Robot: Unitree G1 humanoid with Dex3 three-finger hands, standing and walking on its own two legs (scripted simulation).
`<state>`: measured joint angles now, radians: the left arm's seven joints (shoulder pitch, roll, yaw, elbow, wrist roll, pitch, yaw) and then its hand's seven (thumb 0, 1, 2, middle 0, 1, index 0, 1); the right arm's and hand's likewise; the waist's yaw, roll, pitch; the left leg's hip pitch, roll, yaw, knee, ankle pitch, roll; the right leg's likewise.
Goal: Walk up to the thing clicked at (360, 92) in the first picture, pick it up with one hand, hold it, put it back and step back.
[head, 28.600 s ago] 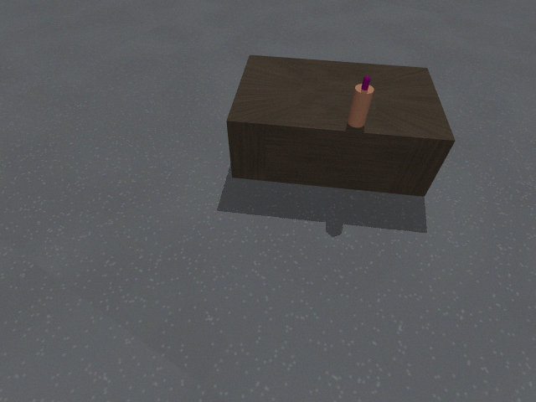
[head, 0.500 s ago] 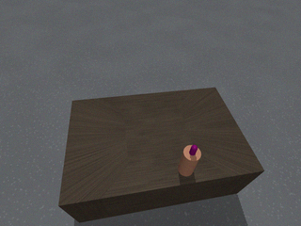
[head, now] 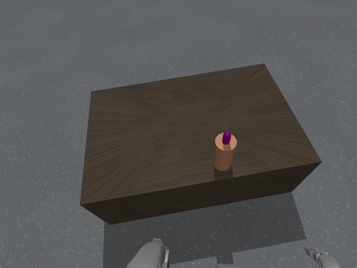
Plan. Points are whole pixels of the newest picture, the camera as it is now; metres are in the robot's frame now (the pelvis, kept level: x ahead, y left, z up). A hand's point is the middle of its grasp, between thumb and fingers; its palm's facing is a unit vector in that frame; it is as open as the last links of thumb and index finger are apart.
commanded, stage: step back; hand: right
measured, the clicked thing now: (224, 149) +0.54 -0.13 -0.28
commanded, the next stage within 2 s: none
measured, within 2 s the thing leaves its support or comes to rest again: neither
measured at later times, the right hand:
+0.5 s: hand out of the picture -0.01 -0.25 -0.15, palm faces -0.17 +0.90 -0.41, open 7.4 cm
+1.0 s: hand out of the picture -0.15 -0.24 -0.16, palm faces -0.05 +0.95 -0.31, open 7.4 cm
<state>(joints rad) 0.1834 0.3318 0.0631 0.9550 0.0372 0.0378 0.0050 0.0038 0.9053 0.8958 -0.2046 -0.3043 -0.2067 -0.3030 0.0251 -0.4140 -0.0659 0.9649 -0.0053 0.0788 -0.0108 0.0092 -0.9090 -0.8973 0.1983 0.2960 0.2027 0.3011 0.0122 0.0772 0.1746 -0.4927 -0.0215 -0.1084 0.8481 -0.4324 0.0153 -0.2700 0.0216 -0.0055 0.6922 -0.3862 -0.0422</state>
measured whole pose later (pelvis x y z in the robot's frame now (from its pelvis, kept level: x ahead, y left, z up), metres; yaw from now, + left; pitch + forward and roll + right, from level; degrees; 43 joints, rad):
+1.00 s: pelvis -0.28 +0.01 +0.00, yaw +0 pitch -2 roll +1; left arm 0.28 0.34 0.06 0.88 0.04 0.03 0.01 0.01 0.90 0.90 -0.21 -0.30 -0.21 -0.30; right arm 0.10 -0.38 -0.06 0.88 -0.01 0.10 0.01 0.01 -0.91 -0.90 0.20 0.30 0.20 0.30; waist 0.05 0.05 0.16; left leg -0.52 -0.05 -0.03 0.92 -0.43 0.01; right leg -0.26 0.00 0.07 0.67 -0.37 -0.01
